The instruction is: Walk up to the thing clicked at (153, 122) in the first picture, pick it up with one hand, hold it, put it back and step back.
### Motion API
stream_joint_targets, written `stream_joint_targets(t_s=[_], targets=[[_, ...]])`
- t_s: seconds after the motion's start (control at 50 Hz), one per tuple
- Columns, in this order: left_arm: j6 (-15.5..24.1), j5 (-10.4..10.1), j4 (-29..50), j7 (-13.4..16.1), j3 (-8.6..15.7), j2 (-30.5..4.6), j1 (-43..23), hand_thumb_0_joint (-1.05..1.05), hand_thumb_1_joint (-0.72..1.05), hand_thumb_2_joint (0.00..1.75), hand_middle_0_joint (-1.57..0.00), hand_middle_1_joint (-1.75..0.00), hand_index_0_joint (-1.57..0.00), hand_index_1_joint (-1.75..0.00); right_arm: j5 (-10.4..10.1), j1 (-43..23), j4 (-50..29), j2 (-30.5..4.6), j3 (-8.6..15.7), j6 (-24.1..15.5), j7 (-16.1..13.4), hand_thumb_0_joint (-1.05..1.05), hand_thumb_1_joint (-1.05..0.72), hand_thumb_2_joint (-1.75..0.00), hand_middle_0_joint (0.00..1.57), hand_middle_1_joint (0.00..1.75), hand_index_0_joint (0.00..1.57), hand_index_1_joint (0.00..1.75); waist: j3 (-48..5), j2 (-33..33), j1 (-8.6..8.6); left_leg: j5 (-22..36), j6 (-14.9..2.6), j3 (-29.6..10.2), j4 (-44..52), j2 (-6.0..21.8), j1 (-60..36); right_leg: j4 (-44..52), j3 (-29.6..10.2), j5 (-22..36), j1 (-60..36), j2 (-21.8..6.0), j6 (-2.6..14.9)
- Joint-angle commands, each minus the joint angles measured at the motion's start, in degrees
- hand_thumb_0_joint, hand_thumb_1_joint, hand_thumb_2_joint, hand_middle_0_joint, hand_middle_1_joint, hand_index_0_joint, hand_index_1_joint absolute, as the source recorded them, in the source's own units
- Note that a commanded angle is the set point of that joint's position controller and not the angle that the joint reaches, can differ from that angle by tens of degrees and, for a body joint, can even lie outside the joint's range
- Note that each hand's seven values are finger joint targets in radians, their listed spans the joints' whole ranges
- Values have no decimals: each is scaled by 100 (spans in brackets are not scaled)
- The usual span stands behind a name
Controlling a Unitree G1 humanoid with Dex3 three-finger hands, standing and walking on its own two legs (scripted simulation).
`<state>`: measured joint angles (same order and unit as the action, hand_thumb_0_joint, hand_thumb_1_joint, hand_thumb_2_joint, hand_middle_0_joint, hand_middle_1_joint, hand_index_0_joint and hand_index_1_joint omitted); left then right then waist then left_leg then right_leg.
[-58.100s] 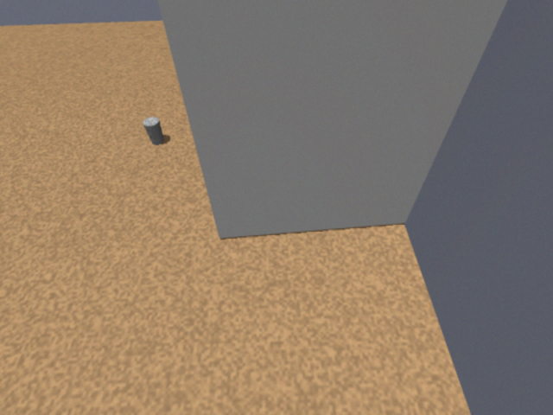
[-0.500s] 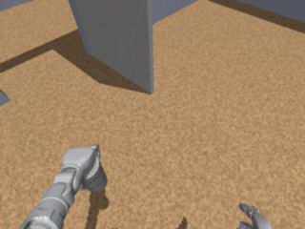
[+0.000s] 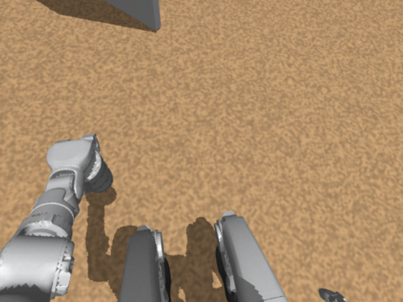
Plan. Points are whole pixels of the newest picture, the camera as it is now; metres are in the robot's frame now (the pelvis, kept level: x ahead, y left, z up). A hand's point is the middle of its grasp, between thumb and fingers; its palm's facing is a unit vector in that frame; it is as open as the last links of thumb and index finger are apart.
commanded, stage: crouch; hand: left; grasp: from above
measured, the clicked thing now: (91, 173) +0.43 +0.22 -0.19
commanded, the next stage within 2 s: lower in 1.02 s
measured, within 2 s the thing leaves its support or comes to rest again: rests again in 1.88 s
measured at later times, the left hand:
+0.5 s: hand (99, 176) +0.45 +0.23 -0.28, palm faces -0.45 -0.03 -0.89, open 11.3 cm
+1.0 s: hand (106, 178) +0.46 +0.23 -0.33, palm faces -0.46 -0.02 -0.89, open 11.3 cm
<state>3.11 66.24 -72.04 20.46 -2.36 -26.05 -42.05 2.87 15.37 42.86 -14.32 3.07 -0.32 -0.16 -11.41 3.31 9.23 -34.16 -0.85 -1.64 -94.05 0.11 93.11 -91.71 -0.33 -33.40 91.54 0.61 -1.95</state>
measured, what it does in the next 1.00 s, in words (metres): lowers itself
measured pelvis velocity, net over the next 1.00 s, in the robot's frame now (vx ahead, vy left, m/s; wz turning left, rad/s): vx -0.02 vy -0.01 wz -0.05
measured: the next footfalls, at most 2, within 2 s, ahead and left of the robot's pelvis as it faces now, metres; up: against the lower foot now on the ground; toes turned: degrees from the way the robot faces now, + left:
none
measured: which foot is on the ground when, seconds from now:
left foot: down 0.00-1.00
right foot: down 0.00-1.00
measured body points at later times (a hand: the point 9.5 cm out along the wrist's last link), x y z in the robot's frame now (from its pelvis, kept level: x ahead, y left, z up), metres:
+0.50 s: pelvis +0.00 -0.01 -0.11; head +0.22 +0.03 +0.28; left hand +0.46 +0.23 -0.22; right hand +0.05 -0.29 -0.23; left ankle +0.06 +0.11 -0.53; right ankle +0.07 -0.14 -0.53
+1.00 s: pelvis -0.02 -0.01 -0.16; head +0.22 +0.03 +0.21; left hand +0.47 +0.22 -0.28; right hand +0.00 -0.29 -0.28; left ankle +0.06 +0.11 -0.53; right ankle +0.07 -0.14 -0.53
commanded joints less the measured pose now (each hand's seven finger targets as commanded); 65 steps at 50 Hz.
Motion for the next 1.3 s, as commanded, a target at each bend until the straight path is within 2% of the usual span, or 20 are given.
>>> stream_joint_targets(t_s=[0.0,0.12,0.14,0.18,0.24,0.3,0.34,0.4,0.48,0.5,0.52,0.56,0.58,0.78,0.82,0.9,0.96,1.12,1.22,1.28], targets=[[175,86,1051,315,379,-1576,-2295,0,42,123,-77,-120,-80,-117,92,675,-363,-1182,322,-266,-35,0,-90,-90,20,30,20,30,-3534,530,70,679,-34,-121,635,-104,-1980,569,310,762,-893,27,425],[314,254,978,500,583,-1901,-2542,0,40,128,-77,-120,-79,-119,165,790,-267,-1242,287,-332,105,0,-91,-90,20,30,20,30,-3915,831,80,631,11,-189,180,-105,-1893,53,419,639,-302,21,441],[281,272,771,523,523,-1728,-2458,0,41,130,-77,-121,-79,-120,191,787,-253,-1222,259,-354,137,0,-91,-90,20,30,20,30,-3822,785,177,616,23,-253,121,-89,-1882,-13,436,620,-132,-16,426],[307,297,959,602,571,-1881,-3030,0,39,130,-77,-120,-78,-119,218,778,-199,-1214,247,-371,163,0,-91,-90,20,30,20,30,-3943,980,230,552,11,-183,-74,-102,-1700,-147,415,630,9,10,436],[275,347,729,628,622,-1873,-2859,0,42,130,-80,-118,-81,-117,270,832,-142,-1253,216,-418,249,0,-91,-90,20,30,20,30,-3995,1118,229,994,45,-218,-334,-94,-1719,-440,456,876,261,-25,432],[267,312,461,599,452,-1620,-2764,0,40,129,-79,-117,-80,-117,286,777,-141,-1180,178,-428,315,0,-91,-91,20,30,20,30,-3866,955,317,1118,-19,-85,-654,-122,-1361,-514,461,1082,196,40,414],[289,277,519,602,661,-1987,-2888,0,40,129,-78,-120,-79,-119,306,811,-140,-1186,173,-430,356,0,-92,-91,20,30,20,30,-3941,863,289,1210,-66,-6,-899,-127,-1108,-605,422,1319,-51,41,380],[300,313,511,567,679,-2039,-2889,0,40,127,-78,-118,-79,-117,317,771,-154,-1196,166,-393,423,0,-92,-91,20,30,20,30,-3991,1049,248,1302,-63,47,-1052,-120,-975,-774,410,1414,-32,81,384],[341,322,352,547,617,-1923,-2902,0,41,127,-79,-118,-80,-116,338,748,-147,-1218,180,-391,486,0,-92,-91,20,30,20,30,-3744,1118,323,1254,-36,-42,-1203,-81,-890,-1013,497,1278,401,102,410],[382,341,535,561,720,-2146,-3064,0,41,125,-79,-116,-80,-115,345,805,-123,-1261,193,-383,499,0,-92,-91,20,30,20,30,-3757,1136,340,1183,-35,-43,-1238,-79,-813,-1058,513,1242,416,107,410],[347,367,215,545,636,-1980,-2768,0,38,124,-77,-114,-78,-113,339,755,-166,-1237,184,-375,515,0,-92,-91,20,30,20,30,-3757,1070,283,1195,-34,-44,-1267,-75,-843,-1108,519,1244,428,110,413],[453,362,799,545,754,-2241,-3263,0,39,124,-77,-116,-78,-115,353,819,-97,-1268,206,-363,542,0,-92,-91,20,30,20,30,-3889,1270,323,1165,-42,-11,-1401,-77,-776,-1203,503,1248,483,126,403],[395,383,210,528,668,-2063,-2824,0,39,123,-78,-117,-79,-115,353,803,-176,-1276,171,-369,567,0,-92,-91,20,30,20,30,-3735,1166,334,1149,-30,-26,-1395,-79,-677,-1251,531,1236,464,110,403],[424,408,310,541,730,-2294,-3285,0,37,121,-78,-112,-78,-111,364,855,-122,-1370,142,-342,601,0,-92,-91,20,30,20,30,-3756,1280,425,858,-23,-59,-1668,-67,-403,-1592,580,1041,912,115,411],[419,431,281,558,875,-2477,-3301,0,40,124,-79,-114,-80,-113,387,931,-100,-1404,133,-344,615,0,-92,-91,20,30,20,30,-3758,1296,434,839,-21,-65,-1723,-72,-369,-1635,583,1008,940,85,402],[426,432,73,521,736,-2367,-3429,0,37,125,-78,-114,-78,-114,383,870,-86,-1375,66,-349,622,0,-92,-91,20,30,20,30,-3627,1254,479,608,-47,-28,-1819,-83,-92,-1711,606,846,1054,133,414],[435,438,-17,544,825,-2615,-3476,0,39,127,-80,-112,-79,-113,376,876,-44,-1419,25,-349,606,0,-92,-91,20,30,20,30,-3717,1164,434,625,-84,43,-1985,-92,96,-1744,575,908,960,152,391],[519,459,-184,477,755,-2651,-3666,0,37,128,-82,-109,-80,-111,388,908,-12,-1491,-57,-385,618,0,-92,-91,20,30,20,30,-3439,1279,517,413,-61,-25,-2072,-87,232,-1993,667,704,1307,131,421],[567,508,-684,471,616,-2577,-3669,0,34,127,-80,-109,-78,-111,425,929,31,-1501,-184,-403,635,0,-92,-91,20,30,20,30,-3017,1003,715,322,-113,10,-2329,-102,772,-2057,712,658,1371,159,383],[631,502,-544,546,684,-2742,-3843,0,37,124,-80,-109,-79,-110,452,862,21,-1529,-212,-425,639,0,-92,-91,20,30,20,30,-3298,1311,649,422,-74,-16,-2380,-97,571,-2253,763,725,1408,184,415]])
